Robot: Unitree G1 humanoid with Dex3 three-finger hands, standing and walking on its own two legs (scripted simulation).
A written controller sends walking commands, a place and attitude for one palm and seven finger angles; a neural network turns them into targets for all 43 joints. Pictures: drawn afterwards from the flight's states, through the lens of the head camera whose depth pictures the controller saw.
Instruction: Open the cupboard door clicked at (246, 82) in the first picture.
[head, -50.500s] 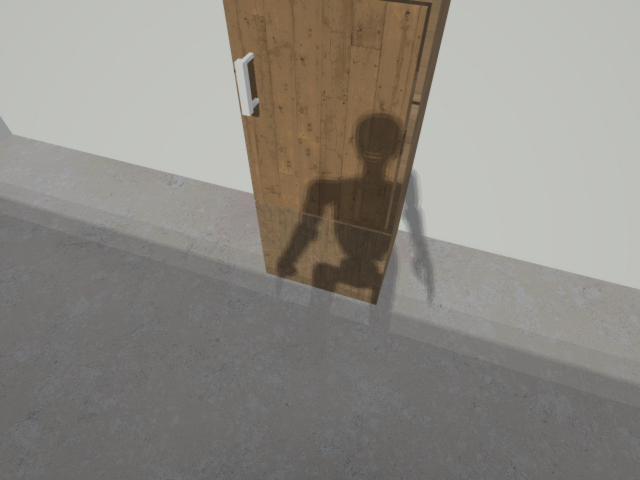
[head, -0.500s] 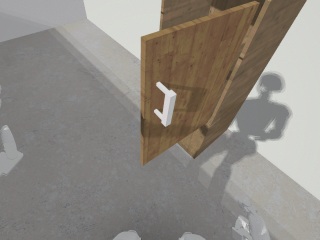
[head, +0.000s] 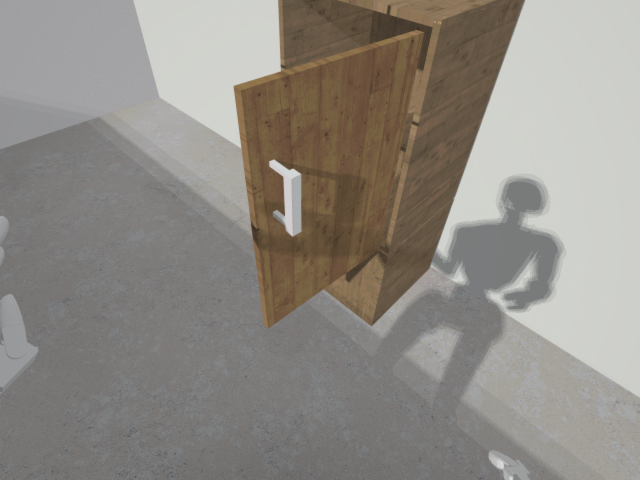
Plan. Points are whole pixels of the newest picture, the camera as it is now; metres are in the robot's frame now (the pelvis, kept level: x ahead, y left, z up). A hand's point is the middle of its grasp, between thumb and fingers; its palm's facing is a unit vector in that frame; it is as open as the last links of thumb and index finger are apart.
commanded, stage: stop stepping back and stand still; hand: left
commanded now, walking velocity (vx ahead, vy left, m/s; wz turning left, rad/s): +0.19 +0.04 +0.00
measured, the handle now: (285, 198) +0.54 +0.10 +0.06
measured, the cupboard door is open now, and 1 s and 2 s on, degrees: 86 86 86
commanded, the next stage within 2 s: let the arm hang, fingers relaxed in 0.50 s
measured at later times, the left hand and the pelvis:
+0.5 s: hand (7, 390) +0.15 +0.28 +0.16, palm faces +0.50 -0.74 -0.44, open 7.4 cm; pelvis -0.04 +0.00 +0.00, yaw +2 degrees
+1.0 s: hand out of the picture -0.03 +0.18 -0.17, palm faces +0.13 -0.97 -0.22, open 6.9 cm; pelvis -0.06 -0.01 +0.00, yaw +6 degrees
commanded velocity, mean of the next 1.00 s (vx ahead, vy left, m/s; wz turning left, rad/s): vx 0.06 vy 0.01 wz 0.00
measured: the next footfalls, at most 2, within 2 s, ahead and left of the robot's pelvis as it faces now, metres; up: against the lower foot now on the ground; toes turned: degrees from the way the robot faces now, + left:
left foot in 0.04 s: +0.05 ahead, +0.12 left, +0.00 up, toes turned +4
left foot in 0.50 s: +0.01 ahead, +0.13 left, +0.00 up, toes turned +6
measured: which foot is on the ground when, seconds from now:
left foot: up 0.00-0.02, down 0.04-0.26, up 0.28-0.48, down 0.50-1.00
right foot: down 0.00-1.00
